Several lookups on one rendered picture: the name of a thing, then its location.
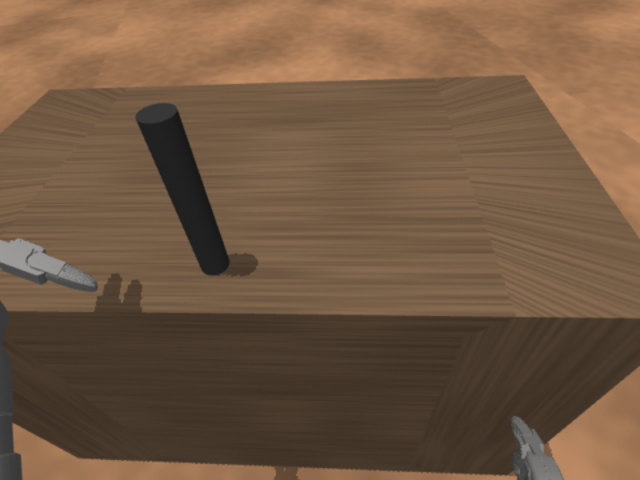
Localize can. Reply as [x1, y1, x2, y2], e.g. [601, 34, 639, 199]
[135, 103, 230, 276]

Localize right robot hand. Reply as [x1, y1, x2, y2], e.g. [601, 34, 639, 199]
[511, 416, 564, 480]

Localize left robot hand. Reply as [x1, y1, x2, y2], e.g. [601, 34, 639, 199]
[0, 238, 98, 292]

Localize left robot arm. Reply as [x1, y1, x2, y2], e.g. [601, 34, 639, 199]
[0, 301, 22, 480]

